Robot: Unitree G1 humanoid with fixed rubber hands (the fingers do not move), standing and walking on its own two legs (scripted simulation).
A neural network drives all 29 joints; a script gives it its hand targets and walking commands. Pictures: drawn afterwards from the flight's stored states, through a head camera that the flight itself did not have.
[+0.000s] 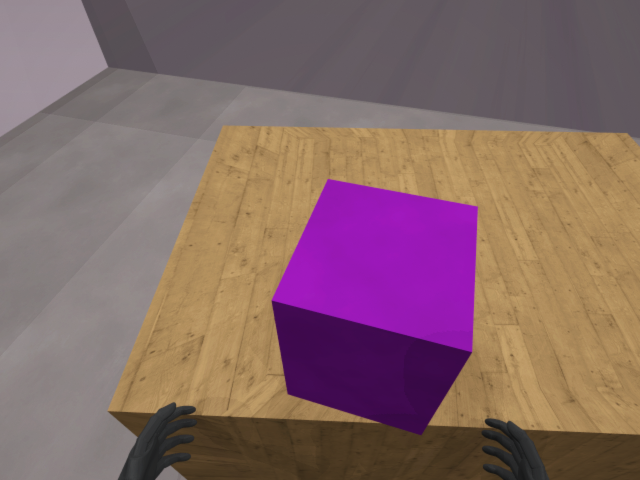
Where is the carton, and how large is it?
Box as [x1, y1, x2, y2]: [271, 179, 477, 434]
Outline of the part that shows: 328,179 271,300 287,392 298,397 421,434 471,352 477,206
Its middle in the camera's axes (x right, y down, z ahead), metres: +0.08 +0.09 +0.54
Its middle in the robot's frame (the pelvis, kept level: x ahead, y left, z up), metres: +0.34 -0.05 +0.02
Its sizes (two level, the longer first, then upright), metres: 0.210 0.200 0.250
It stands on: a pedestal, 0.67 m high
